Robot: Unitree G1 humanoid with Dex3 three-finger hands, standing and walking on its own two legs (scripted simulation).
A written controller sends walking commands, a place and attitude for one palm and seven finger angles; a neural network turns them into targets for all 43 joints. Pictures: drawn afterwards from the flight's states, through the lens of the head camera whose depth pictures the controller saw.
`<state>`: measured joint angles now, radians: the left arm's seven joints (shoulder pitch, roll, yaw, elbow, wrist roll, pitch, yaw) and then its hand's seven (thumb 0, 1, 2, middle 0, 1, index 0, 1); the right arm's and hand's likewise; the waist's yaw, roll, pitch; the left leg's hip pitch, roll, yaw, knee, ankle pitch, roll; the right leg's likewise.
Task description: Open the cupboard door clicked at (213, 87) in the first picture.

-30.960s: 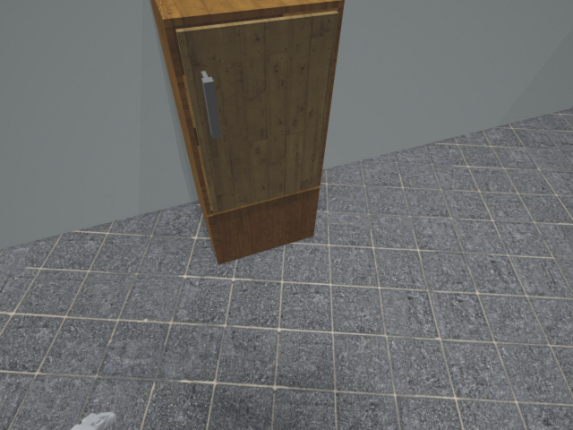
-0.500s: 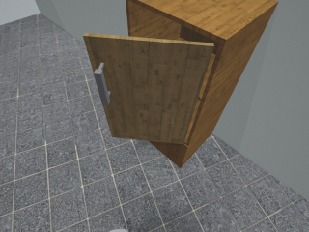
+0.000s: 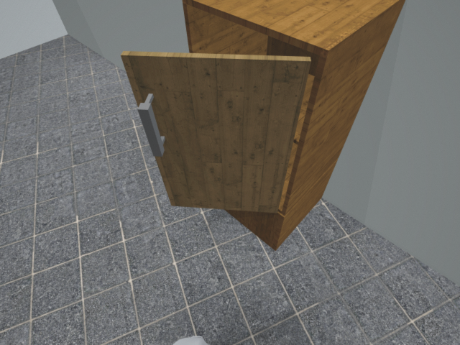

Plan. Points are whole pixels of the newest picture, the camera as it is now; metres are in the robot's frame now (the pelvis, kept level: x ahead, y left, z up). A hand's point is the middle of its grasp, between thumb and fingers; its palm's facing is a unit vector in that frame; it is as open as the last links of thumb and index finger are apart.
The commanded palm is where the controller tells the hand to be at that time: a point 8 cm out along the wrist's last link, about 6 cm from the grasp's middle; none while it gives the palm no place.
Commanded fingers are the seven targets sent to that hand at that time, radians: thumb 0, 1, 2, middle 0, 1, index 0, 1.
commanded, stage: come to a stop and stand still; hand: left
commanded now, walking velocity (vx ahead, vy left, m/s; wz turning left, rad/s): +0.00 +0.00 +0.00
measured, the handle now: (154, 125) +0.59 +0.23 +0.01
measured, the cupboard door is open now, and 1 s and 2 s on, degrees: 38 38 38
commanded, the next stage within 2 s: look again from close up in 0.34 s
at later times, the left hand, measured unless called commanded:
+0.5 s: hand out of the picture -0.01 +0.17 -0.17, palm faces -0.01 -0.98 -0.19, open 7.4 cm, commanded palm none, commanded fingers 0.00 0.90 0.90 -0.20 -0.30 -0.20 -0.30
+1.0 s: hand out of the picture +0.03 +0.18 -0.17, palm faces -0.02 -0.98 -0.18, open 7.4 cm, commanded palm none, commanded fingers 0.00 0.90 0.90 -0.20 -0.30 -0.20 -0.30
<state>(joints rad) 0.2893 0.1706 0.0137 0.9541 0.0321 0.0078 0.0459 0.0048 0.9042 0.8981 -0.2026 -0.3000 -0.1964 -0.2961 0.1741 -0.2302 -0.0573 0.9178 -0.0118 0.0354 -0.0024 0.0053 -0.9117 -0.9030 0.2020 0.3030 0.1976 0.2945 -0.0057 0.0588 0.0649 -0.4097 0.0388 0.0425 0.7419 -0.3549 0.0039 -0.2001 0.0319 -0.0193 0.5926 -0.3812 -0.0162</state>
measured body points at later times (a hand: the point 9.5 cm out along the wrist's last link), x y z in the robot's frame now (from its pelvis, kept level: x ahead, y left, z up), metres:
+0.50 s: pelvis -0.01 -0.01 +0.01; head +0.00 +0.01 +0.46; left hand +0.00 +0.22 -0.15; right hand -0.01 -0.24 -0.14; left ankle +0.04 +0.09 -0.72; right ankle -0.04 -0.12 -0.72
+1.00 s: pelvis +0.02 +0.00 +0.01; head +0.03 +0.02 +0.46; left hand +0.03 +0.23 -0.15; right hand +0.06 -0.23 -0.13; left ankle +0.04 +0.09 -0.72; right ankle -0.04 -0.12 -0.72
